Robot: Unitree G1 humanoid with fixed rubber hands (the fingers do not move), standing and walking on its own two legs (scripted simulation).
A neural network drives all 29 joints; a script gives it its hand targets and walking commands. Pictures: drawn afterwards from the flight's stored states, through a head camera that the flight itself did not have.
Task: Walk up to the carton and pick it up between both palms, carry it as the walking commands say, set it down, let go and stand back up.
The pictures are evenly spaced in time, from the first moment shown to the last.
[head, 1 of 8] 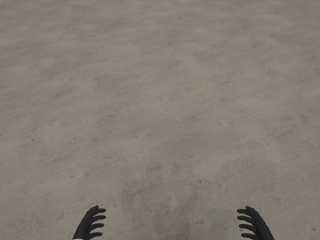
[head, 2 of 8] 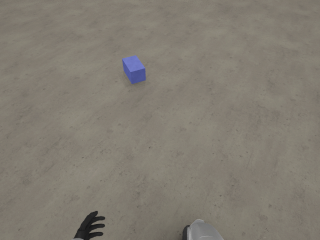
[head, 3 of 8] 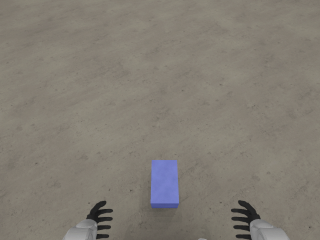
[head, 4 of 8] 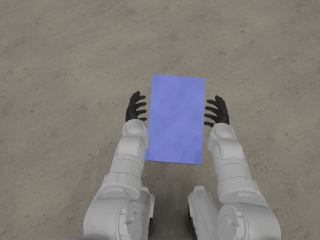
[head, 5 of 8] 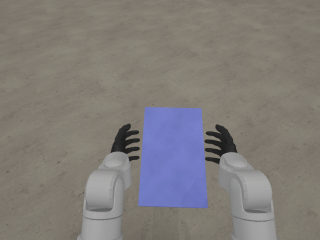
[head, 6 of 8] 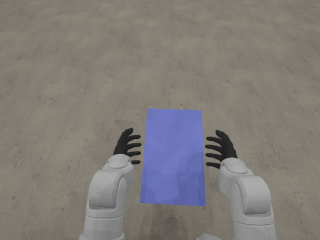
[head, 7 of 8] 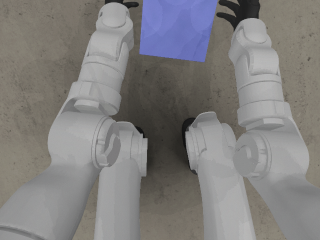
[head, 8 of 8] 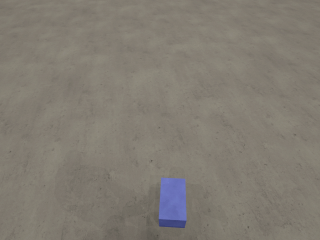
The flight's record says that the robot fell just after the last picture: no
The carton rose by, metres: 0.72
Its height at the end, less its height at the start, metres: +0.00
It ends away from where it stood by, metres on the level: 1.34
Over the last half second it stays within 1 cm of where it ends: yes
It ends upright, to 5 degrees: yes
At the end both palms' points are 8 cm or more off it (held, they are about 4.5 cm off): yes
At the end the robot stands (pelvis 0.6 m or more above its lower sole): yes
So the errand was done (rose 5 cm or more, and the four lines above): yes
